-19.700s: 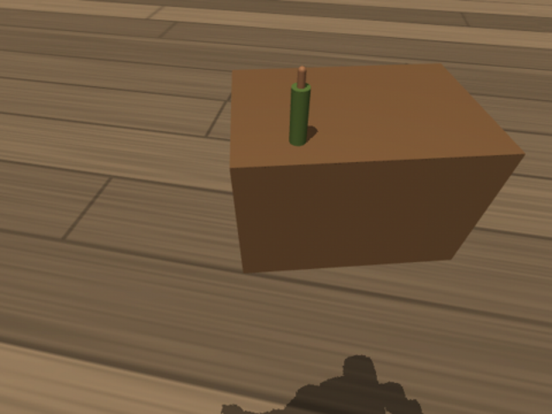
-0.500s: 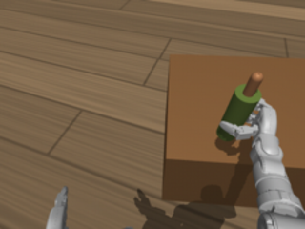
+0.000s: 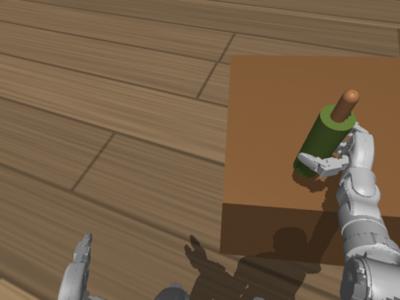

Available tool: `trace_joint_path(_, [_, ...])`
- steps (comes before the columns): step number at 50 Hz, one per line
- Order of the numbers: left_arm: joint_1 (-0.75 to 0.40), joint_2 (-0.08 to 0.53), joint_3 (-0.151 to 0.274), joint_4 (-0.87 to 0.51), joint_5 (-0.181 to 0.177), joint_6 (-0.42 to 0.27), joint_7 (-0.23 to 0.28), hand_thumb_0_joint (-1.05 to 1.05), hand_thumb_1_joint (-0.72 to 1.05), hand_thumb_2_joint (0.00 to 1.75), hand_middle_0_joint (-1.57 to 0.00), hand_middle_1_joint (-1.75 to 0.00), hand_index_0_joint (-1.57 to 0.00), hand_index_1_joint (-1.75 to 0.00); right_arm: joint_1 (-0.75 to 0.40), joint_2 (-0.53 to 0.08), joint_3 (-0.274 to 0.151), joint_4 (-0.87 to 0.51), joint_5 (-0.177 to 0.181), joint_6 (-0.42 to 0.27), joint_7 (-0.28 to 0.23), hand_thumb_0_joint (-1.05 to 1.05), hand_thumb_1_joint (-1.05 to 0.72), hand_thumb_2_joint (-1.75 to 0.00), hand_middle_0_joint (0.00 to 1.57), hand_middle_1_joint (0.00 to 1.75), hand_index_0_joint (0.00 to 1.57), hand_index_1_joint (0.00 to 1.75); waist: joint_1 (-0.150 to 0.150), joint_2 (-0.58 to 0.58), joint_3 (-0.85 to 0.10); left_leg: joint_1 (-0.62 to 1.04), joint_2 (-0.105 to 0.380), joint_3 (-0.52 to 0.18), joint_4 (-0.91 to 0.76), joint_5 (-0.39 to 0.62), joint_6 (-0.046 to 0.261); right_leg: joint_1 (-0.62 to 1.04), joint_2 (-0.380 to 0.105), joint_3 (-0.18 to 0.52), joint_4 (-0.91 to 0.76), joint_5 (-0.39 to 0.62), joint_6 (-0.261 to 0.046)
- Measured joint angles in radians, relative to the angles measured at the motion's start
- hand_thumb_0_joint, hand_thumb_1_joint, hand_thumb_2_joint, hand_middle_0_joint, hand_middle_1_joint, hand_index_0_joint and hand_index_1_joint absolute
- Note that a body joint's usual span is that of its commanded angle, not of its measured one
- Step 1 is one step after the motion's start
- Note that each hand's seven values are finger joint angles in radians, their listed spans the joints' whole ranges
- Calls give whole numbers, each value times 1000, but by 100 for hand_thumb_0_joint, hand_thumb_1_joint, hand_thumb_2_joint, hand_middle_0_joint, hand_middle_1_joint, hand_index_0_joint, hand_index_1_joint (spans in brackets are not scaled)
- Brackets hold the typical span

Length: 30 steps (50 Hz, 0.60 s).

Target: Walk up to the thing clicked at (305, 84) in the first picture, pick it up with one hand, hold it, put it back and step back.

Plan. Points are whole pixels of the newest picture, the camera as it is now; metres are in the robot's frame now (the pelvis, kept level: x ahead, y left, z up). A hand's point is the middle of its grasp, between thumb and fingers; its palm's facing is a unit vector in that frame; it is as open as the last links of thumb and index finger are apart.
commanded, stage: lower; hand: right
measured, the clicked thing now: (324, 138) +0.42 -0.19 +0.08
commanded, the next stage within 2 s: loosen in 1.06 s
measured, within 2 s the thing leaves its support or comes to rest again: rests again in 1.42 s
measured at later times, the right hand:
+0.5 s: hand (318, 159) +0.44 -0.22 -0.01, palm faces +0.24 +0.97 -0.01, open 9.4 cm
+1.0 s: hand (312, 163) +0.45 -0.22 -0.05, palm faces +0.25 +0.97 -0.01, open 9.4 cm
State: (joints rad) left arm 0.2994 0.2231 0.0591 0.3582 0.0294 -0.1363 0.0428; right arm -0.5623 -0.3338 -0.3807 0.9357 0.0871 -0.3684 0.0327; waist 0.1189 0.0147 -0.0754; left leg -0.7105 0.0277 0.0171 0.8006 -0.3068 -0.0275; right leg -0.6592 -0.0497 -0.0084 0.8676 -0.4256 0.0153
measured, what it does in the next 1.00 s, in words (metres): lowers itself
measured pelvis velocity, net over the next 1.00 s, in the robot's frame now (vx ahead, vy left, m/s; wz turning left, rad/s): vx -0.02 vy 0.00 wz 0.01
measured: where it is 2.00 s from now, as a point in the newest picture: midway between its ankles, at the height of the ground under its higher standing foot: outside the picture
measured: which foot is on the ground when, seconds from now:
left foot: down 0.00-1.00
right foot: down 0.00-1.00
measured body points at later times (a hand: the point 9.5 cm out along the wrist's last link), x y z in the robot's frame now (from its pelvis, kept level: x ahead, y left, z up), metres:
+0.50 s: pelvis -0.02 +0.00 -0.03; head +0.09 -0.03 +0.40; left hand +0.13 +0.27 -0.05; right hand +0.42 -0.27 -0.01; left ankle +0.05 +0.14 -0.70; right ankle +0.00 -0.12 -0.70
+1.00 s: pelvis -0.02 +0.00 -0.05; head +0.11 -0.04 +0.38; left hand +0.14 +0.27 -0.04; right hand +0.43 -0.27 -0.04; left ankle +0.05 +0.14 -0.70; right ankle +0.00 -0.12 -0.70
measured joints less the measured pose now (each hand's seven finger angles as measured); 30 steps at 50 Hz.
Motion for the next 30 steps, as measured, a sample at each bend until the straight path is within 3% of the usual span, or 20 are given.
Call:
trace_joint_path(11, [20,3,9,-67,7,11,-15,-1,-55,7,-6,-5,-5,-5,-42,-19,-25,81,-10,-42,10,-3,54,-98,83,126,95,131,9,10,-19,-72,3,3,72,-25,1,-73,2,7,72,-24,-1])
trace_joint_path(18, [41,5,6,-152,16,12,-25,-1,-55,7,-6,-5,-5,-5,-54,-43,-54,103,-27,-61,25,-3,54,-99,82,126,94,131,32,21,-10,-155,1,2,134,-34,1,-157,-1,10,139,-38,-1])
trace_joint_path(30, [69,13,-4,-228,33,27,-31,-1,-55,7,-6,-5,-5,-5,-88,-62,-81,125,-48,-97,2,-3,54,-99,83,126,94,131,62,18,-27,-260,-5,4,218,-56,-2,-269,-7,17,242,-72,-3])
